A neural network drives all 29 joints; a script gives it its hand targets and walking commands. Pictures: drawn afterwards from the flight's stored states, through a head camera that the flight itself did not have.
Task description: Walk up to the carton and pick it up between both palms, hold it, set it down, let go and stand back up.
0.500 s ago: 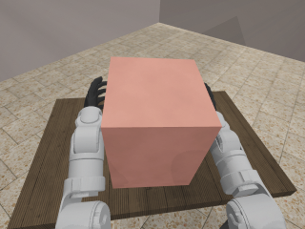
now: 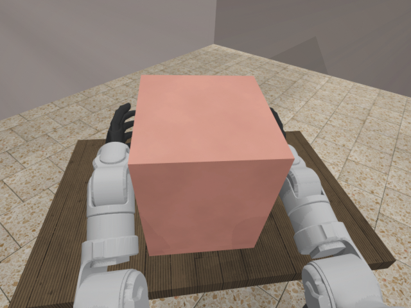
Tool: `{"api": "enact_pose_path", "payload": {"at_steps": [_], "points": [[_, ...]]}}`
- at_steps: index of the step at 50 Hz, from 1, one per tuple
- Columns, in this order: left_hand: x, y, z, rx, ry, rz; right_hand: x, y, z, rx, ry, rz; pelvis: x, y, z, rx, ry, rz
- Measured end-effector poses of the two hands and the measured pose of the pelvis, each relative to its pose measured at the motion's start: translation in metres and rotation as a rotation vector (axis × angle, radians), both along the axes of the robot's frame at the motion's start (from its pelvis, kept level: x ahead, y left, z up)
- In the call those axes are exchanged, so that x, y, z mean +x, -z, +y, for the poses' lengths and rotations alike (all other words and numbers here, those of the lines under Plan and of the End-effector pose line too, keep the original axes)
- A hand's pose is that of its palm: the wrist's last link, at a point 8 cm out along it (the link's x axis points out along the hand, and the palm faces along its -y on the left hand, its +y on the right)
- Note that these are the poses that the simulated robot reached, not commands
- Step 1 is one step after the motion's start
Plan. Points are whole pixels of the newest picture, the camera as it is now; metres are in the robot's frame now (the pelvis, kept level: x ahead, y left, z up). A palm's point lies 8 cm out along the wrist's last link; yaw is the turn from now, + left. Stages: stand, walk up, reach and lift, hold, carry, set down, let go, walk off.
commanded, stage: hold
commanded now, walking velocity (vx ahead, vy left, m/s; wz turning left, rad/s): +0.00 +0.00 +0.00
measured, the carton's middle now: (201, 166) +0.32 +0.01 +0.17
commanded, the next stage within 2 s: none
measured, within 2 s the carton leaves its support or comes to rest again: neither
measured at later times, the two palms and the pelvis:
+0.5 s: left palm (120, 143) +0.36 +0.15 +0.20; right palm (275, 142) +0.36 -0.14 +0.19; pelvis +0.01 +0.00 +0.00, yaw +0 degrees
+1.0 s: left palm (117, 140) +0.37 +0.16 +0.20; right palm (271, 142) +0.37 -0.14 +0.18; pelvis +0.01 +0.00 +0.00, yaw +0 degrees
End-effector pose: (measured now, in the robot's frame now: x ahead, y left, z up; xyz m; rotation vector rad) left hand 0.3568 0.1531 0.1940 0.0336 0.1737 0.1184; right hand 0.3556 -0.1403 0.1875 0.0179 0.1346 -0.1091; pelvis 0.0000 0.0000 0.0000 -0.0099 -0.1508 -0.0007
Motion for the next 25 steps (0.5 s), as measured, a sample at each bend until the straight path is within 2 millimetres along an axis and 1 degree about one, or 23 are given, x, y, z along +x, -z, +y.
{"api": "enact_pose_path", "payload": {"at_steps": [4, 11, 17, 25], "points": [[0.002, 0.000, -0.001, 0.008, 0.006, 0.006, 0.000, 0.002, -0.001, 0.011, 0.007, 0.005, -0.004, 0.000, 0.001, -0.002, 0.003, 0.017], [0.007, -0.008, -0.005, 0.011, 0.012, -0.016, 0.002, -0.005, -0.004, 0.011, 0.011, -0.018, -0.004, 0.000, 0.003, -0.002, 0.014, 0.032], [0.009, -0.005, -0.005, 0.008, 0.008, 0.001, 0.006, -0.003, -0.005, -0.003, 0.006, -0.002, 0.000, -0.001, 0.002, -0.001, 0.015, 0.023], [0.006, -0.002, -0.003, 0.003, 0.004, -0.017, 0.005, -0.005, -0.003, -0.005, 0.002, -0.019, 0.005, 0.000, 0.001, -0.004, 0.005, 0.008]]}}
